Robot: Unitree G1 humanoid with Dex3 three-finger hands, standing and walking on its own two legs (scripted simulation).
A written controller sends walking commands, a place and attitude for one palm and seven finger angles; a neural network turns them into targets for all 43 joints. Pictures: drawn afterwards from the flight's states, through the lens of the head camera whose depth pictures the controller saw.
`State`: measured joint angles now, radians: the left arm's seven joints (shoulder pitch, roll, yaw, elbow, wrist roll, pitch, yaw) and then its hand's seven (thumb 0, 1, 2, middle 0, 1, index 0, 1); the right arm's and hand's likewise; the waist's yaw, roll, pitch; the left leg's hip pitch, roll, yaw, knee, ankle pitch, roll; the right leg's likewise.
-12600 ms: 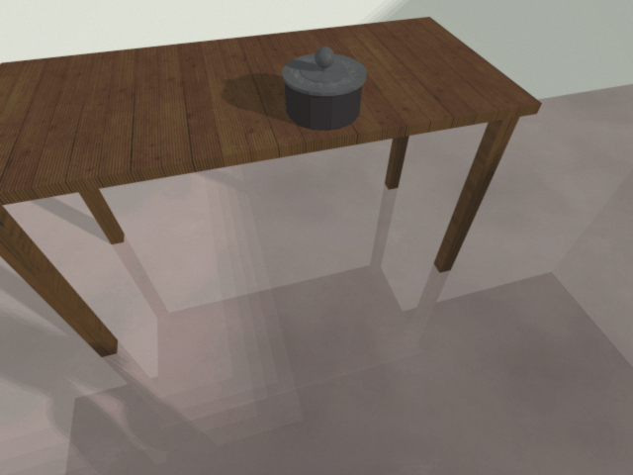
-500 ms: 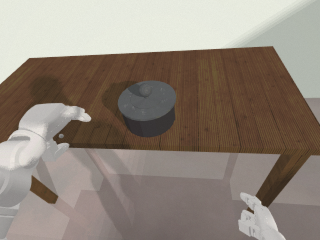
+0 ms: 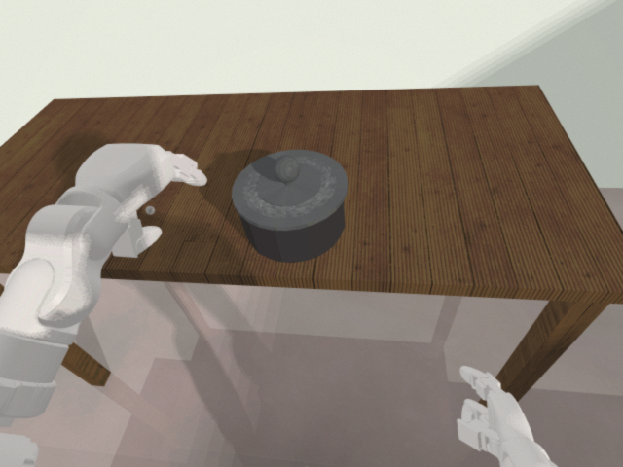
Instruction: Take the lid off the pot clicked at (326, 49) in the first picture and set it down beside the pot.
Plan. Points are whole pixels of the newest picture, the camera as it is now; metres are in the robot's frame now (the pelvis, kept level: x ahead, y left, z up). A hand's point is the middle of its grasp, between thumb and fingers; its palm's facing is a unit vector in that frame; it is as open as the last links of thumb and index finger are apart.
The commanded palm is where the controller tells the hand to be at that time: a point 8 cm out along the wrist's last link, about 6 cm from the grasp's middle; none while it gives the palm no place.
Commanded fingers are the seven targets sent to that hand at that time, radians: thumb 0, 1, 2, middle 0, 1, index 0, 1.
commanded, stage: move the open hand above the knob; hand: left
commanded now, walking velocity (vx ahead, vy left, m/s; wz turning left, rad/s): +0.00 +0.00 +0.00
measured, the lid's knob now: (286, 169) +0.52 +0.10 +0.10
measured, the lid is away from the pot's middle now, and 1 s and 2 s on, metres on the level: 0.00 0.00 0.00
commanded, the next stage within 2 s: none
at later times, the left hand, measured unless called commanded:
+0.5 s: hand (212, 193) +0.39 +0.16 +0.18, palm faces -0.15 -0.04 -0.99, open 10.1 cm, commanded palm +0.37 +0.17 +0.25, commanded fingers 0.00 -0.34 1.55 -0.85 -0.08 -0.85 -0.08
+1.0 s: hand (239, 144) +0.45 +0.14 +0.20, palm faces -0.14 -0.06 -0.99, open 10.1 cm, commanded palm +0.43 +0.13 +0.25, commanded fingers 0.00 -0.34 1.55 -0.85 -0.08 -0.85 -0.08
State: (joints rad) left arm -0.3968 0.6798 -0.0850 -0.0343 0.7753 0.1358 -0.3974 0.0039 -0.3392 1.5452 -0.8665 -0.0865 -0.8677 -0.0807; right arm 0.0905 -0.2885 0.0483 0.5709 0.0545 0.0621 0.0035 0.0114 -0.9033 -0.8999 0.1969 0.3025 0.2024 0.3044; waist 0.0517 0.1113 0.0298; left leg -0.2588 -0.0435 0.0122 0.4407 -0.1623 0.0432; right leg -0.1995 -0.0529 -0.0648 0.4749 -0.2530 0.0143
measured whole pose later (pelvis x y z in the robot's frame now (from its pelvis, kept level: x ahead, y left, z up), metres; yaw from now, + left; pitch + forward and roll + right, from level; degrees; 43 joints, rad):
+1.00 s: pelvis +0.02 -0.02 +0.00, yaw -1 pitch +2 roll +1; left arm -0.84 0.51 -0.24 0.44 0.83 0.29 -0.40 0.00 -0.34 1.55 -0.86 -0.09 -0.86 -0.08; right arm 0.13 -0.29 0.04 0.61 0.08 0.12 0.03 0.01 -0.91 -0.90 0.19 0.30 0.20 0.30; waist -0.02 0.10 -0.02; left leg -0.29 -0.03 0.02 0.45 -0.20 0.02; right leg -0.25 -0.04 -0.05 0.52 -0.30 0.00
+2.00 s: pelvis +0.04 -0.01 +0.00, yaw -1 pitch +4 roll +1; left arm -0.99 0.40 -0.34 0.62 0.86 0.33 -0.40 0.00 -0.34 1.55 -0.86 -0.09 -0.86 -0.08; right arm 0.16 -0.29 0.02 0.63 0.07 0.12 0.03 0.01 -0.91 -0.90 0.20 0.30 0.20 0.30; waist -0.04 0.08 -0.04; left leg -0.31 -0.04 0.02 0.44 -0.20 0.04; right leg -0.26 -0.05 -0.05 0.49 -0.30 0.01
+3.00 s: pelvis +0.03 -0.01 +0.00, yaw -1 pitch +4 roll +1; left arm -0.97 0.35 -0.32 0.77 0.85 0.28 -0.36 0.00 -0.34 1.55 -0.86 -0.09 -0.86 -0.08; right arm 0.19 -0.27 0.03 0.67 0.07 0.11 0.00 0.01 -0.91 -0.90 0.20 0.30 0.20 0.30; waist -0.06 0.08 -0.03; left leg -0.31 -0.04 0.03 0.44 -0.20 0.04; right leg -0.26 -0.05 -0.04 0.49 -0.29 0.01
